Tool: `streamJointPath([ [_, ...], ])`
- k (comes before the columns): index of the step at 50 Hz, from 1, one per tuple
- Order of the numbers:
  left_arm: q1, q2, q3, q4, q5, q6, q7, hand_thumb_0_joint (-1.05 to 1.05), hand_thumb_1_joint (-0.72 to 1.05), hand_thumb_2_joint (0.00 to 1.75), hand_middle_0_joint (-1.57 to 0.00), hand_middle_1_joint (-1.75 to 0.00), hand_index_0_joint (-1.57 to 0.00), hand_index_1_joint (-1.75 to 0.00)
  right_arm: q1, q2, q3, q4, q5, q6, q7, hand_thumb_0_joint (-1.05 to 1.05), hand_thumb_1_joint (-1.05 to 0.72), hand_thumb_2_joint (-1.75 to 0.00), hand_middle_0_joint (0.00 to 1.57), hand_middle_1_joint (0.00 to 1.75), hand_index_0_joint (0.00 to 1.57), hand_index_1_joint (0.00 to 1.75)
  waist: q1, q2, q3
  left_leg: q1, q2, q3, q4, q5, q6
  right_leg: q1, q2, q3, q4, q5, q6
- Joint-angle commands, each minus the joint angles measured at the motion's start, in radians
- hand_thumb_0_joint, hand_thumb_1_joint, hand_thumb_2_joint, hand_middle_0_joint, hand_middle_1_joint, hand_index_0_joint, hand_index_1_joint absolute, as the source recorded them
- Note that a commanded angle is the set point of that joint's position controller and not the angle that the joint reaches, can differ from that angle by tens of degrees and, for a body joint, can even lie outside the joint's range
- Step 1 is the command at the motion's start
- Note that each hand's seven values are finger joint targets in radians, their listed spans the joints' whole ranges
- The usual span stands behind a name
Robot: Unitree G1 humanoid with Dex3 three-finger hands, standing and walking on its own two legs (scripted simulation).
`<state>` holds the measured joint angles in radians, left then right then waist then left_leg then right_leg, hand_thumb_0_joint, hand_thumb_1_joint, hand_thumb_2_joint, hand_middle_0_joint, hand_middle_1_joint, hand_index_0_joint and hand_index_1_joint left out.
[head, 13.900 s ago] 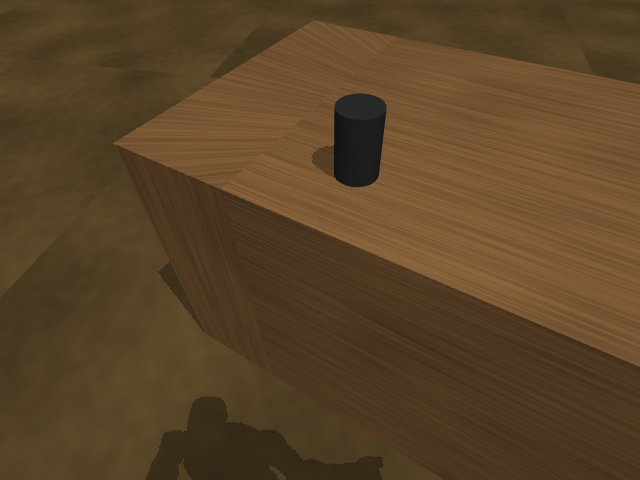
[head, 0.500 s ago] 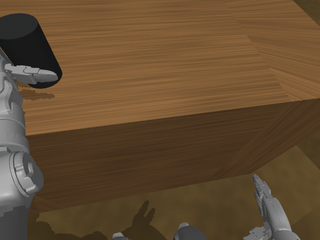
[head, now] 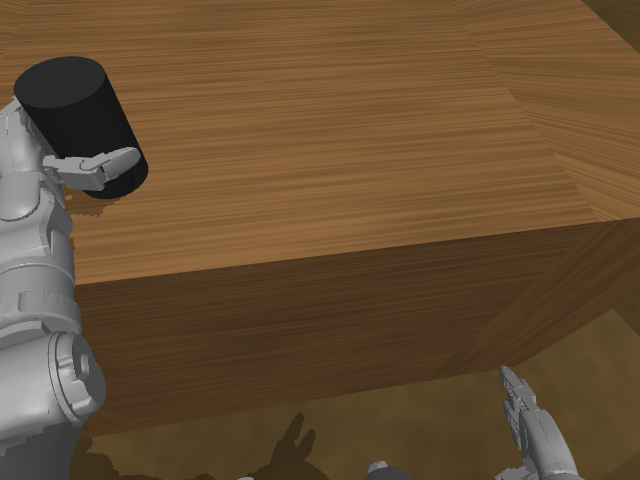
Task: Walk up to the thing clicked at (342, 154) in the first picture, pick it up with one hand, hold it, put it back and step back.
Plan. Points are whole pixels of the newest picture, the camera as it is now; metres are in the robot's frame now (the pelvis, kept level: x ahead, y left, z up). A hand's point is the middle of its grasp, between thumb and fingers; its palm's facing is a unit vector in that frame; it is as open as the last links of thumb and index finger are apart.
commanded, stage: settle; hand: left
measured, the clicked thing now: (90, 133) +0.52 +0.22 +0.14
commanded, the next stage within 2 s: lift in 0.88 s
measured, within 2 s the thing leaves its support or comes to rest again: leaves its support in 0.22 s
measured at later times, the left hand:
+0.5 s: hand (74, 121) +0.50 +0.22 +0.18, palm faces +0.23 -0.97 -0.02, open 11.3 cm
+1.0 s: hand (65, 104) +0.49 +0.22 +0.20, palm faces +0.23 -0.97 -0.01, open 11.4 cm
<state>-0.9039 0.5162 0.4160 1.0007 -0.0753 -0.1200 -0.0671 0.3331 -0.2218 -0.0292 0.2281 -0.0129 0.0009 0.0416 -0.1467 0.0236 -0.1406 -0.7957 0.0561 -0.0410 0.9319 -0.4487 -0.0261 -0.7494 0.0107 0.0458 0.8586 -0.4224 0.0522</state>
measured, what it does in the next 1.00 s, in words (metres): stands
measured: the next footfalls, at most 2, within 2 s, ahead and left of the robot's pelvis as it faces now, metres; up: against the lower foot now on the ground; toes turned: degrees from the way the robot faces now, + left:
none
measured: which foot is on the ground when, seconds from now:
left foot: down 0.00-1.00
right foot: down 0.00-1.00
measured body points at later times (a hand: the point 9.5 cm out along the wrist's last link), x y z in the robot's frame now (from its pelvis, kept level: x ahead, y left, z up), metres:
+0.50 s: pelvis +0.00 -0.01 +0.01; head +0.06 +0.00 +0.46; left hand +0.48 +0.27 +0.18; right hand +0.15 -0.26 -0.05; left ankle -0.01 +0.13 -0.69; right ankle -0.01 -0.16 -0.69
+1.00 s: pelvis -0.01 +0.00 +0.02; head +0.04 +0.00 +0.47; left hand +0.47 +0.27 +0.21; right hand +0.14 -0.26 -0.05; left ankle -0.01 +0.13 -0.69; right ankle -0.01 -0.16 -0.69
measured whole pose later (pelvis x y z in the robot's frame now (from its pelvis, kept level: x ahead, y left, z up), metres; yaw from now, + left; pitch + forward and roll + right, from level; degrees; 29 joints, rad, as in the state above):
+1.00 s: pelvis -0.01 +0.00 +0.02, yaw +1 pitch +12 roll -2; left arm -0.95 0.49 0.37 0.96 -0.09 0.04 -0.04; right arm 0.28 -0.22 -0.03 0.40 0.02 -0.07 -0.03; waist -0.11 0.03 -0.10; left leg -0.62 0.05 -0.03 0.80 -0.38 -0.03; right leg -0.59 0.00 0.05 0.75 -0.37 0.05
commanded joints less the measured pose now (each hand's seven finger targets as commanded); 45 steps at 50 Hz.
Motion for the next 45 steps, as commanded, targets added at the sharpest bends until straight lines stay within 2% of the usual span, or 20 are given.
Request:
streamJointPath([
  [1,-0.474,0.215,0.005,-0.273,-0.014,-0.049,0.014,0.00,0.35,1.26,-1.23,-1.29,-1.23,-1.31,-0.035,-0.152,-0.089,-0.173,0.008,-0.045,-0.014,0.00,0.54,-0.06,0.05,0.05,0.05,0.05,0.005,0.141,-0.480,0.401,-0.008,0.027,-0.074,0.547,0.025,0.153,0.021,-0.067,-0.054,0.437,-0.053],
  [4,-0.524,0.264,0.018,-0.338,-0.015,-0.052,0.016,0.00,0.31,1.30,-1.27,-1.34,-1.26,-1.37,-0.045,-0.167,-0.100,-0.209,0.017,-0.044,-0.026,0.00,0.54,-0.06,0.05,0.05,0.05,0.05,0.008,0.080,-0.560,0.390,-0.016,0.035,-0.072,0.545,0.038,0.258,0.015,-0.054,-0.053,0.513,-0.043],
  [6,-0.550,0.259,0.012,-0.362,-0.024,-0.053,0.017,0.00,0.17,1.28,-1.29,-1.38,-1.29,-1.40,-0.026,-0.136,-0.066,-0.183,0.017,-0.044,-0.029,0.00,0.53,-0.06,0.05,0.05,0.05,0.05,0.021,0.084,-0.552,0.372,-0.022,0.037,-0.083,0.526,0.036,0.291,0.011,-0.052,-0.056,0.518,-0.042],
  [8,-0.586,0.289,0.027,-0.407,-0.031,-0.058,0.020,0.00,0.15,1.29,-1.29,-1.39,-1.29,-1.41,-0.001,-0.136,-0.080,-0.151,0.018,-0.042,-0.037,0.00,0.53,-0.06,0.05,0.05,0.05,0.05,0.024,0.130,-0.570,0.420,-0.022,0.037,-0.085,0.566,0.029,0.272,0.013,-0.057,-0.059,0.522,-0.044],
  [9,-0.582,0.298,0.036,-0.404,-0.033,-0.052,0.022,0.00,0.15,1.29,-1.30,-1.40,-1.30,-1.42,-0.026,-0.142,-0.079,-0.186,0.021,-0.046,-0.040,0.00,0.53,-0.06,0.05,0.05,0.05,0.05,0.022,0.097,-0.574,0.409,-0.025,0.040,-0.087,0.557,0.032,0.298,0.011,-0.055,-0.064,0.540,-0.040],
  [12,-0.556,0.328,0.056,-0.400,-0.027,-0.037,0.031,0.00,0.13,1.32,-1.28,-1.41,-1.29,-1.43,0.047,-0.157,-0.100,-0.120,0.019,-0.041,-0.048,0.00,0.54,-0.06,0.05,0.05,0.05,0.05,0.011,0.100,-0.537,0.408,-0.033,0.053,-0.092,0.551,0.035,0.311,0.005,-0.044,-0.076,0.598,-0.034],
  [14,-0.566,0.280,0.026,-0.404,-0.027,-0.026,0.029,0.00,0.15,1.33,-1.27,-1.40,-1.27,-1.42,0.044,-0.127,-0.074,-0.071,0.019,-0.046,-0.044,0.00,0.54,-0.06,0.05,0.05,0.05,0.05,0.015,0.147,-0.495,0.444,-0.029,0.050,-0.093,0.581,0.032,0.260,0.004,-0.048,-0.083,0.569,-0.039],
  [16,-0.582,0.274,0.015,-0.403,-0.020,-0.014,0.023,0.00,0.13,1.34,-1.29,-1.41,-1.29,-1.44,-0.034,-0.124,-0.070,-0.120,0.022,-0.057,-0.041,0.00,0.54,-0.06,0.05,0.05,0.05,0.05,0.014,0.141,-0.514,0.480,-0.022,0.041,-0.098,0.613,0.030,0.249,0.009,-0.057,-0.091,0.548,-0.041],
  [18,-0.582,0.260,0.001,-0.377,-0.020,-0.001,0.018,0.00,0.08,1.34,-1.30,-1.43,-1.30,-1.45,-0.034,-0.088,-0.035,-0.093,0.025,-0.061,-0.038,0.00,0.54,-0.06,0.05,0.05,0.05,0.05,0.019,0.157,-0.477,0.456,-0.026,0.045,-0.108,0.571,0.031,0.253,0.008,-0.056,-0.102,0.518,-0.043],
  [20,-0.569,0.250,-0.010,-0.333,-0.020,0.010,0.016,0.00,0.09,1.33,-1.27,-1.40,-1.27,-1.43,-0.062,-0.112,-0.061,-0.067,0.024,-0.066,-0.043,0.00,0.54,-0.06,0.05,0.05,0.05,0.05,0.020,0.127,-0.441,0.425,-0.031,0.052,-0.120,0.512,0.036,0.255,0.007,-0.051,-0.117,0.491,-0.041],
  [21,-0.585,0.284,0.006,-0.346,-0.020,0.011,0.017,0.00,0.11,1.33,-1.27,-1.40,-1.28,-1.43,-0.053,-0.150,-0.095,-0.065,0.022,-0.068,-0.046,0.00,0.54,-0.06,0.05,0.05,0.05,0.05,0.014,0.131,-0.435,0.416,-0.029,0.052,-0.130,0.482,0.035,0.250,0.007,-0.051,-0.122,0.460,-0.044],
  [24,-0.591,0.268,-0.001,-0.331,-0.023,0.029,0.018,0.00,0.12,1.32,-1.28,-1.41,-1.29,-1.42,-0.052,-0.140,-0.080,-0.075,0.024,-0.075,-0.047,0.00,0.54,-0.05,0.05,0.05,0.05,0.05,0.022,0.141,-0.455,0.457,-0.022,0.040,-0.149,0.471,0.026,0.237,0.014,-0.066,-0.132,0.409,-0.050],
  [28,-0.601,0.272,0.005,-0.326,-0.033,0.029,0.014,0.00,0.12,1.33,-1.28,-1.42,-1.29,-1.43,-0.068,-0.149,-0.084,-0.093,0.030,-0.088,-0.058,0.00,0.55,-0.05,0.05,0.05,0.05,0.05,0.018,0.059,-0.465,0.439,-0.025,0.040,-0.159,0.445,0.034,0.283,0.014,-0.068,-0.142,0.414,-0.041],
  [29,-0.608,0.295,0.012,-0.328,-0.032,0.029,0.014,0.00,0.10,1.33,-1.28,-1.43,-1.29,-1.44,-0.061,-0.150,-0.084,-0.075,0.031,-0.089,-0.062,0.00,0.55,-0.05,0.05,0.05,0.05,0.05,0.023,0.058,-0.440,0.427,-0.028,0.043,-0.162,0.429,0.036,0.283,0.012,-0.065,-0.147,0.407,-0.039],
  [34,-0.669,0.275,-0.002,-0.364,-0.037,0.017,0.017,0.00,0.12,1.37,-1.29,-1.44,-1.30,-1.46,-0.095,-0.116,-0.051,-0.071,0.038,-0.107,-0.070,0.00,0.55,-0.05,0.05,0.05,0.05,0.05,0.034,0.084,-0.443,0.430,-0.036,0.051,-0.185,0.357,0.033,0.279,0.009,-0.058,-0.160,0.348,-0.041],
  [37,-0.651,0.282,-0.006,-0.344,-0.030,0.023,0.022,0.00,0.15,1.39,-1.30,-1.45,-1.31,-1.47,-0.062,-0.118,-0.054,-0.021,0.032,-0.107,-0.074,0.00,0.55,-0.05,0.05,0.05,0.05,0.05,0.032,0.124,-0.433,0.445,-0.036,0.050,-0.186,0.382,0.028,0.268,0.008,-0.061,-0.166,0.359,-0.044],
  [38,-0.644,0.283,-0.004,-0.340,-0.033,0.028,0.023,0.00,0.15,1.39,-1.29,-1.45,-1.30,-1.47,-0.062,-0.142,-0.075,-0.024,0.034,-0.110,-0.077,0.00,0.55,-0.05,0.05,0.05,0.05,0.05,0.025,0.114,-0.441,0.474,-0.034,0.051,-0.185,0.394,0.029,0.262,0.008,-0.061,-0.167,0.370,-0.044],
  [40,-0.647,0.271,-0.012,-0.354,-0.036,0.034,0.018,0.00,0.17,1.40,-1.30,-1.45,-1.30,-1.47,-0.047,-0.124,-0.061,-0.009,0.034,-0.108,-0.076,0.00,0.55,-0.05,0.05,0.05,0.05,0.05,0.023,0.138,-0.472,0.489,-0.033,0.051,-0.178,0.441,0.028,0.280,0.007,-0.060,-0.166,0.409,-0.044],
  [43,-0.666,0.290,-0.007,-0.370,-0.030,0.044,0.021,0.00,0.14,1.39,-1.30,-1.46,-1.31,-1.47,-0.078,-0.129,-0.060,0.000,0.036,-0.119,-0.079,0.00,0.55,-0.05,0.05,0.05,0.05,0.05,0.032,0.126,-0.457,0.483,-0.030,0.047,-0.192,0.432,0.027,0.284,0.008,-0.064,-0.173,0.394,-0.045],
  [45,-0.678,0.269,-0.020,-0.353,-0.032,0.046,0.020,0.00,0.10,1.37,-1.30,-1.45,-1.31,-1.47,-0.089,-0.124,-0.057,0.026,0.036,-0.121,-0.081,0.00,0.54,-0.05,0.05,0.05,0.05,0.05,0.025,0.127,-0.436,0.499,-0.024,0.039,-0.202,0.427,0.021,0.256,0.013,-0.071,-0.176,0.372,-0.050],
])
